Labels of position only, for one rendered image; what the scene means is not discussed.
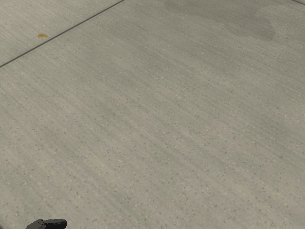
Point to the robot left hand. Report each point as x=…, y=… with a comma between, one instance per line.
x=48, y=224

